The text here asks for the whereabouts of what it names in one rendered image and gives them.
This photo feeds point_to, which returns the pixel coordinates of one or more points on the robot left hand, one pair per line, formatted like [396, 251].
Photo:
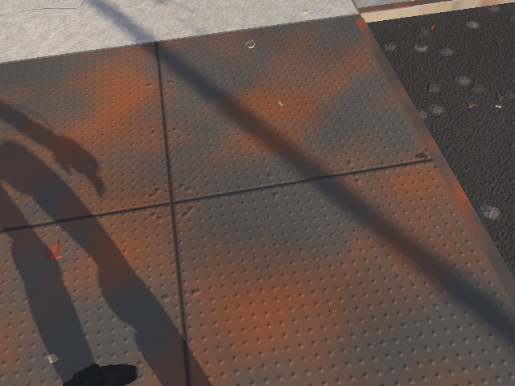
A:
[110, 375]

